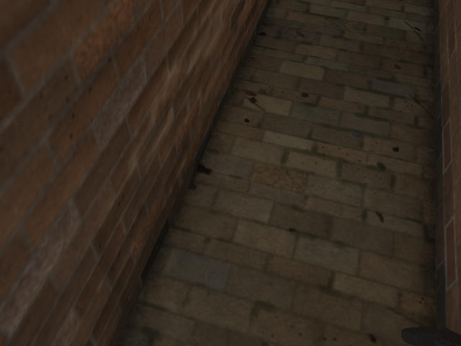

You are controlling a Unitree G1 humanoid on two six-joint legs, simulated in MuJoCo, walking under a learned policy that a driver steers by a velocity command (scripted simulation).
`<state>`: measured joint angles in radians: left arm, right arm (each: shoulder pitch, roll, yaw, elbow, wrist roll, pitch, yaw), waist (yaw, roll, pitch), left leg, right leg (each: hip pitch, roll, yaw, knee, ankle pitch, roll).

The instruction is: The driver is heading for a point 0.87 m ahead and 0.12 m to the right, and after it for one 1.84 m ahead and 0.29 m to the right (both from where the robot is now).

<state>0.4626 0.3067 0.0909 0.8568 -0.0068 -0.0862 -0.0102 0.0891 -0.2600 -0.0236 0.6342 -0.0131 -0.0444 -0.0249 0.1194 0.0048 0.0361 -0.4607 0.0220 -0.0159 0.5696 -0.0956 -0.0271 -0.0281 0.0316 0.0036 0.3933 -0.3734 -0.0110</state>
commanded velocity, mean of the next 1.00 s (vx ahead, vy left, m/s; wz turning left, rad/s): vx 0.06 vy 0.00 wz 0.03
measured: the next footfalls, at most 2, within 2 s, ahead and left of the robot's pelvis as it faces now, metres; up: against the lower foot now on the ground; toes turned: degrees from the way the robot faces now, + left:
left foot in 0.02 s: +0.15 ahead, +0.11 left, +0.00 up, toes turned -1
right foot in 0.30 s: +0.17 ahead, -0.15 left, +0.00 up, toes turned +5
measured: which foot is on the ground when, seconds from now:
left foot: up 0.00-0.00, down 0.02-1.00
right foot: down 0.00-0.02, up 0.04-0.28, down 0.30-1.00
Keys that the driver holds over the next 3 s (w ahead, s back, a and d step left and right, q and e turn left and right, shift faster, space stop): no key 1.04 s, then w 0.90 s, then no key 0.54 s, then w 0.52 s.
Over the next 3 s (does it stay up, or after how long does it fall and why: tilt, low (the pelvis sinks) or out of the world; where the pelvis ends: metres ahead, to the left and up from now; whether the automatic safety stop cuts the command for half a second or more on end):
stays up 0.89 -0.12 0.01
